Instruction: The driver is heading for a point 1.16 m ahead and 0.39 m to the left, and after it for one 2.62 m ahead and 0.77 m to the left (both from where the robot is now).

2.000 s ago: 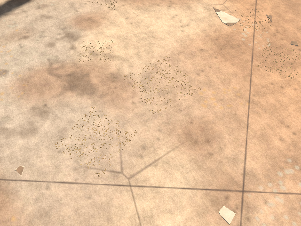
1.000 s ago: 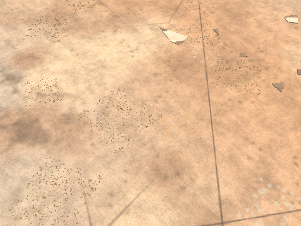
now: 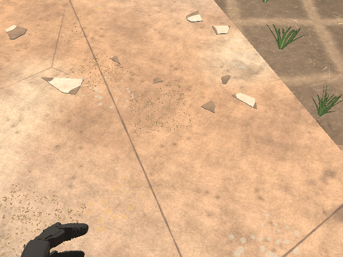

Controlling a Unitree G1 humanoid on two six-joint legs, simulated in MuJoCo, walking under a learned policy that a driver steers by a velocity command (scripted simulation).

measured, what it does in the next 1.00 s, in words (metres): walks ahead, turning left: right foot, then left foot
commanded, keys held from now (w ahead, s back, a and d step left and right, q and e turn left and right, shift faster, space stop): w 0.14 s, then w+q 0.86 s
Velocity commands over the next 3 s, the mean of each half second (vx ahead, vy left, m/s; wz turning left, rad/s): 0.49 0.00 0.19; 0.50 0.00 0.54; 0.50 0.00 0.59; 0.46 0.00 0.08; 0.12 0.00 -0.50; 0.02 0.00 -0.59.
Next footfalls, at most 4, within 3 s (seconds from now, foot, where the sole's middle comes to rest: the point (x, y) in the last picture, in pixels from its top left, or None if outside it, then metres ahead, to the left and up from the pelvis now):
0.04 right None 0.20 -0.12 -0.77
0.60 left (129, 248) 0.50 0.12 -0.77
1.06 right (152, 172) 0.82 0.01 -0.77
1.58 left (63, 168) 0.88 0.40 -0.77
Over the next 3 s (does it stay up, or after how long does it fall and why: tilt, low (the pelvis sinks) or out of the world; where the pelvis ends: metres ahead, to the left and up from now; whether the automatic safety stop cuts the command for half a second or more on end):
stays up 1.10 0.48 0.00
